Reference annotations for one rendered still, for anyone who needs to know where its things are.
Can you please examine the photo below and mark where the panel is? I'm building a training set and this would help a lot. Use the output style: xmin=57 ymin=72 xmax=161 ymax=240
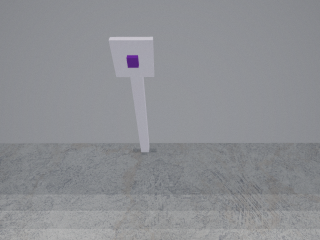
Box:
xmin=108 ymin=37 xmax=155 ymax=152

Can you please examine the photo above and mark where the button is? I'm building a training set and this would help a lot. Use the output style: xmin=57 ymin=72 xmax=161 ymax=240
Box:
xmin=126 ymin=55 xmax=139 ymax=68

